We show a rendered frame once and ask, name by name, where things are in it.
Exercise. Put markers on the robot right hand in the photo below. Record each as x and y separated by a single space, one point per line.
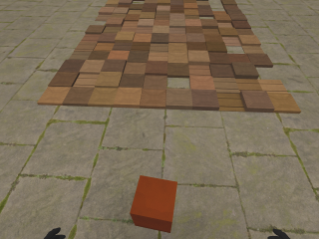
280 235

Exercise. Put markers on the robot left hand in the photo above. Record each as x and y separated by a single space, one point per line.
52 234

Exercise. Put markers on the carton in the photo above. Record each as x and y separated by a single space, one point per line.
153 204

